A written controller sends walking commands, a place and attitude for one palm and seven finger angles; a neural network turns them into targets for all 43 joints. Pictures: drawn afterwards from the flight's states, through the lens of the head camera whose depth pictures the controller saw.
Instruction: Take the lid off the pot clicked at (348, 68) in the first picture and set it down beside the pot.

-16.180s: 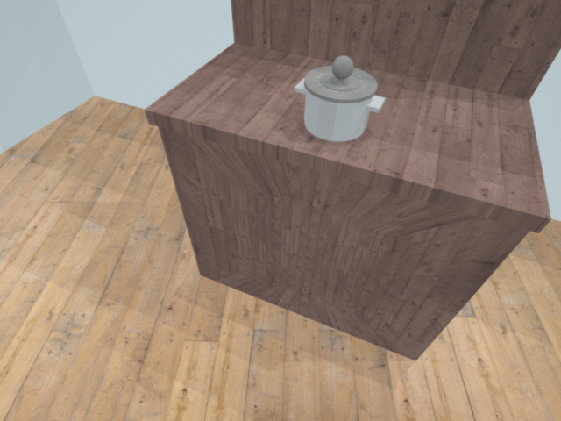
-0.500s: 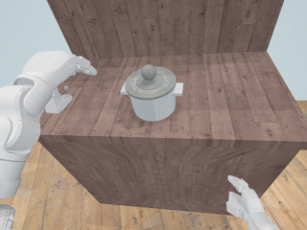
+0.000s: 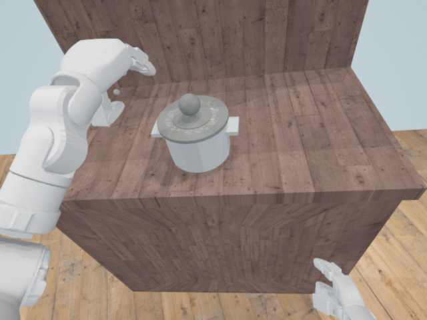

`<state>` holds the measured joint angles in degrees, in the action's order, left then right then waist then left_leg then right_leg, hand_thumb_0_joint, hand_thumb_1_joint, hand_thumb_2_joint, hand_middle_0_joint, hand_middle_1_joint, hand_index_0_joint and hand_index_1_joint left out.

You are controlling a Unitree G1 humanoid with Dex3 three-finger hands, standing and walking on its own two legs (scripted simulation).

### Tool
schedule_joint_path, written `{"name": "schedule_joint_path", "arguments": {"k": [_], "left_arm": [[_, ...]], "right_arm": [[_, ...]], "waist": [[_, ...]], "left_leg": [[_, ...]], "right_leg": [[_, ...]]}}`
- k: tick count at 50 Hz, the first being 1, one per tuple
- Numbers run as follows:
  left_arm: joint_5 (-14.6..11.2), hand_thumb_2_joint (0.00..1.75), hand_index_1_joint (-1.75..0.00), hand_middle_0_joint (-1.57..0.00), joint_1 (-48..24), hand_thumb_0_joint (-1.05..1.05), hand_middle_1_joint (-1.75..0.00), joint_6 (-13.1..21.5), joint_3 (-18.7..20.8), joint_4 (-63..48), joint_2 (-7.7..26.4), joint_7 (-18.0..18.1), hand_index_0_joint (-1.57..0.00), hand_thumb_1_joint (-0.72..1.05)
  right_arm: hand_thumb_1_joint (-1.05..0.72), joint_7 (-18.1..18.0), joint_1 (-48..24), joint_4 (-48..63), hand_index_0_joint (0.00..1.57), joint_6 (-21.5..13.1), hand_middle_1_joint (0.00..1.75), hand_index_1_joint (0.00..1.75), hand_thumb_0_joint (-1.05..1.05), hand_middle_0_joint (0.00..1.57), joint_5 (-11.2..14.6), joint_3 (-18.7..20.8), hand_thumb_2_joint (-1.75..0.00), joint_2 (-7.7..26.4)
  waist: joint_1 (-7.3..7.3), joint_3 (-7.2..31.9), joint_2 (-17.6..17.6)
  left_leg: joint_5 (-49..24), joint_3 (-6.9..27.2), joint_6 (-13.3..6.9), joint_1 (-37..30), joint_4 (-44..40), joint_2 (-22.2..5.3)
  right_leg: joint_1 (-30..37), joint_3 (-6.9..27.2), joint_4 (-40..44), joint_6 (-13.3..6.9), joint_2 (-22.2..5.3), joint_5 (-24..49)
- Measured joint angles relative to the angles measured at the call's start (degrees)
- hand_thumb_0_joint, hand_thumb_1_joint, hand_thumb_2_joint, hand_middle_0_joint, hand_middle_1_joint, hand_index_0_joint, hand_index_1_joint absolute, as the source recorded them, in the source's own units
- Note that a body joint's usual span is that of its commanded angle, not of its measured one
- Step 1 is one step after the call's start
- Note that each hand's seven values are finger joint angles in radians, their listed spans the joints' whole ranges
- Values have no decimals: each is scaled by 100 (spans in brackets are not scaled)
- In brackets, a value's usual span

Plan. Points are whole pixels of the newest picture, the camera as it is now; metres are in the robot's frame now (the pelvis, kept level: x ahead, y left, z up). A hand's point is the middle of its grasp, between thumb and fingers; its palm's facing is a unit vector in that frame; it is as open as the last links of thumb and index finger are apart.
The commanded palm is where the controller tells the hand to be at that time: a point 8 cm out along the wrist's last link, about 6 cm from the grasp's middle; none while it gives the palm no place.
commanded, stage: move the open hand above the knob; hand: left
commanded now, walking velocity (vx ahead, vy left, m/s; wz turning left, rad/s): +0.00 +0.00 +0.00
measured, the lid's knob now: (189, 104) +0.49 +0.08 +0.17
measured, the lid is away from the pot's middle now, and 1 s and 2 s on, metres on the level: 0.00 0.00 0.00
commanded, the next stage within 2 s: none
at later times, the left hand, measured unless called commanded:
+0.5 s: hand (162, 100) +0.42 +0.11 +0.23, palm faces -0.02 +0.01 -1.00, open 9.9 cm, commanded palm +0.40 +0.12 +0.31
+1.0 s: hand (179, 61) +0.48 +0.08 +0.27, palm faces +0.02 -0.08 -1.00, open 9.9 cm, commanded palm +0.44 +0.08 +0.31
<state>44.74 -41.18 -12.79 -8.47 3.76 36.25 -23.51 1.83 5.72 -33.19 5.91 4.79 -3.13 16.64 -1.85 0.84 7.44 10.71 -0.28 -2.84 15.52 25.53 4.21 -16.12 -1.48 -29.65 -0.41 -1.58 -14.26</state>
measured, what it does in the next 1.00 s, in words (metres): stands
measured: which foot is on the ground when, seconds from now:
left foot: down 0.00-1.00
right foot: down 0.00-1.00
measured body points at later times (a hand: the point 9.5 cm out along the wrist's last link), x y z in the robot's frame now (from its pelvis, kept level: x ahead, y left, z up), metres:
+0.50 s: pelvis +0.02 -0.01 +0.00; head +0.03 -0.06 +0.45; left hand +0.41 +0.10 +0.28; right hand +0.23 -0.23 -0.11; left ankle +0.03 +0.09 -0.74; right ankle +0.01 -0.11 -0.74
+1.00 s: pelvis +0.02 -0.01 +0.00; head +0.03 -0.06 +0.45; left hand +0.48 +0.08 +0.32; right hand +0.19 -0.23 -0.12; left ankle +0.03 +0.09 -0.74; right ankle +0.01 -0.11 -0.74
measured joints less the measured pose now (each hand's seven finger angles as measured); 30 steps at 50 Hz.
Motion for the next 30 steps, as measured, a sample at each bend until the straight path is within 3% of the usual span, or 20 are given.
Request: {"name": "schedule_joint_path", "arguments": {"k": [3,5,7,11,14,18,21,26,30], "left_arm": [[-10,174,-9,-90,60,0,-8,-229,99,112,-159,0,-90,-40],[-3,174,-9,-90,189,0,-8,-336,-75,-16,-310,-29,-90,-40],[-16,174,-9,-90,265,0,-8,-316,-331,-199,-381,-51,-90,-40],[62,174,-9,-91,-48,0,-8,-128,-703,-202,-208,16,-90,-40],[70,174,-9,-91,-492,0,-8,-139,-531,375,-172,116,-91,-40],[78,174,-9,-90,-600,0,-8,-497,-244,790,-388,106,-90,-40],[101,174,-9,-90,-369,0,-8,-675,-550,558,-620,3,-90,-40],[129,174,-9,-91,-568,0,-8,-441,-1119,360,-558,-5,-90,-40],[148,174,-9,-91,-1190,0,-8,-451,-892,1076,-574,156,-91,-40]], "right_arm": [[-91,84,43,79,20,126,30,30,1,20,57,29,-90,27],[-91,117,65,114,20,169,30,30,1,20,86,50,-90,46],[-91,104,27,108,20,152,30,30,1,20,82,45,-90,52],[-91,-37,-75,24,20,-22,30,30,1,20,7,18,-90,14],[-91,-53,-124,-49,20,-22,30,30,1,19,-11,-5,-90,-8],[-91,79,-71,11,20,173,30,30,1,19,54,17,-90,-1],[-91,144,-45,38,20,285,30,30,1,19,105,33,-90,27],[-91,-9,-163,-60,20,76,30,30,1,20,25,-13,-90,-16],[-91,-35,-151,-168,20,9,30,30,1,19,-14,-31,-90,-57]], "waist": [[2,55,2],[-9,58,-17],[3,3,-50],[26,-68,-97],[50,12,-87],[54,148,-57],[38,153,-58],[101,-26,-108],[134,89,-94]], "left_leg": [[11,-11,10,33,-8,-18],[29,7,13,29,2,-16],[55,37,16,9,34,-12],[95,63,38,-46,56,-23],[93,62,59,-28,24,-40],[89,52,69,27,-18,-57],[124,80,62,20,13,-51],[171,109,61,-62,64,-37],[146,81,70,-31,-3,-37]], "right_leg": [[-38,11,8,-7,19,-4],[-28,-6,-3,-12,17,-29],[4,-37,-30,-22,12,-65],[70,-62,-40,-49,25,-105],[48,-60,-5,-63,42,-98],[-14,-48,31,-68,60,-92],[13,-76,20,-65,54,-126],[104,-105,-31,-77,41,-184],[46,-75,1,-75,41,-166]]}}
